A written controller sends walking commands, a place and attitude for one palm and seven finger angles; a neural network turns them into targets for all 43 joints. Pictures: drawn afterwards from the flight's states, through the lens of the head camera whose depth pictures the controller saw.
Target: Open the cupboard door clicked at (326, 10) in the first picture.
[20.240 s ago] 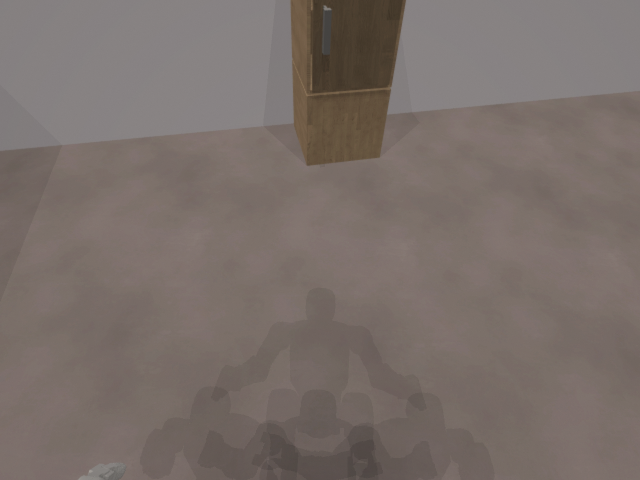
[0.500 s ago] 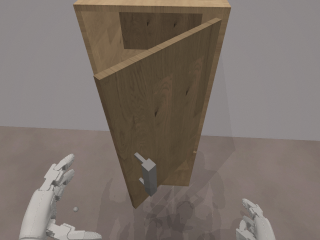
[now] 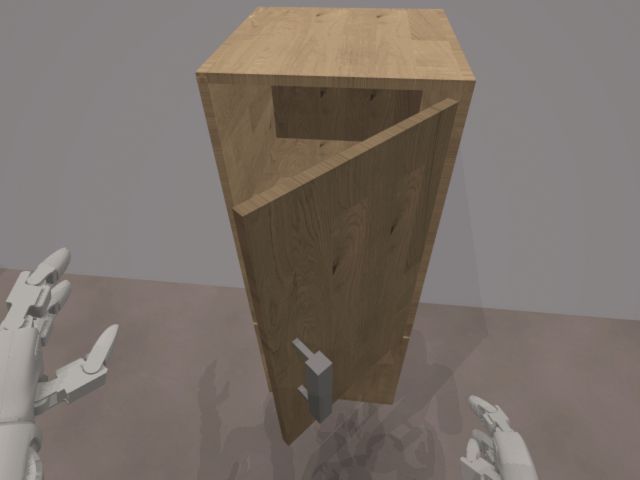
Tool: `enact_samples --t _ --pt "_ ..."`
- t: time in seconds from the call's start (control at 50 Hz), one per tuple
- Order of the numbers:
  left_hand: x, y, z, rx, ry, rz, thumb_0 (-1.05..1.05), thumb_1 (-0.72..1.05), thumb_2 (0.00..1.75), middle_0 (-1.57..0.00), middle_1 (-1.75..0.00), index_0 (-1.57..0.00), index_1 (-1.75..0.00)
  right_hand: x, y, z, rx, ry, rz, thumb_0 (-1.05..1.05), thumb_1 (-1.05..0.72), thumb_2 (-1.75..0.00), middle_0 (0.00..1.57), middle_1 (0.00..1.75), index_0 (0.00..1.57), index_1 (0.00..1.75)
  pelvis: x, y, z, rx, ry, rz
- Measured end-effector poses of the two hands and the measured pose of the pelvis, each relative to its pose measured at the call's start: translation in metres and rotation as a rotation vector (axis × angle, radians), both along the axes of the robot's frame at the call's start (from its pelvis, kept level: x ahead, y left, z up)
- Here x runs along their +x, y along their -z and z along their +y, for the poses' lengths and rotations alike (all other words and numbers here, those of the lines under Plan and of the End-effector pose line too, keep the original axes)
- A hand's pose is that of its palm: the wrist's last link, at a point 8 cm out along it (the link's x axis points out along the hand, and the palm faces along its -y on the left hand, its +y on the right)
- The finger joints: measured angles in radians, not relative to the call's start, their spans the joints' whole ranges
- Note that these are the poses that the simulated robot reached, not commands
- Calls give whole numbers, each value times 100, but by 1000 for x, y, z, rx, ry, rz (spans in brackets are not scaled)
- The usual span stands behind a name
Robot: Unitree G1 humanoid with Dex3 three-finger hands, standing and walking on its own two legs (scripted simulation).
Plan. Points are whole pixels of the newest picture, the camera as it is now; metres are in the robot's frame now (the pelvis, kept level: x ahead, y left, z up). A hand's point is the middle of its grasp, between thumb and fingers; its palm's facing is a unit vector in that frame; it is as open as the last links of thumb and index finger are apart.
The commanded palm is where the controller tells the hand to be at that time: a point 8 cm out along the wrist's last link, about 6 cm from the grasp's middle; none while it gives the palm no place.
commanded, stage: draw the hand back to the body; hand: left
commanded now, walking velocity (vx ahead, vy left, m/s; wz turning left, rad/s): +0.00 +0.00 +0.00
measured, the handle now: (310, 379) +0.30 +0.06 -0.09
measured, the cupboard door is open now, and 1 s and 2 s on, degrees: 49 49 49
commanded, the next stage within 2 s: step back with the hand held close in 0.44 s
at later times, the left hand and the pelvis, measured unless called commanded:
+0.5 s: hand (79, 353) +0.18 +0.25 +0.16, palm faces +0.45 -0.81 -0.38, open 7.4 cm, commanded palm +0.13 +0.28 +0.18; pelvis -0.01 -0.01 +0.01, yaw -1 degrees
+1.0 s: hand (60, 377) +0.15 +0.26 +0.16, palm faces +0.35 -0.79 -0.50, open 7.4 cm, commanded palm +0.10 +0.30 +0.18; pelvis -0.05 +0.00 +0.01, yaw -1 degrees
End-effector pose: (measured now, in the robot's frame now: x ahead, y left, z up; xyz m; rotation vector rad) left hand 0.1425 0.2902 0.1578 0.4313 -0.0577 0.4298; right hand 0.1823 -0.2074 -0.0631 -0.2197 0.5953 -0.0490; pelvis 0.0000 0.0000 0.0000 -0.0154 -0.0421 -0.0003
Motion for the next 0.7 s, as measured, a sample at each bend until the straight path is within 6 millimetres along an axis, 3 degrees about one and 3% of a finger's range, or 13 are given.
enact_samples --t 0.14,0.32,0.7 --pt "0 -30 8 54 -23 -103 1 73 82 -21 -30 -20 -30 -2 -1 -7 -5 3 14 2 -91 -90 20 30 21 30 -3 -4 -2 4 6 -21" --pt "-3 -15 -3 8 -4 -46 1 87 88 -21 -30 -21 -30 -16 3 -19 -11 31 50 2 -91 -90 20 30 21 30 -8 -7 -7 6 11 -33" --pt "-9 -27 -6 93 14 -74 1 89 90 -21 -30 -21 -30 -29 2 -35 -19 64 75 2 -91 -90 20 30 21 30 -20 -8 -15 -8 4 -4"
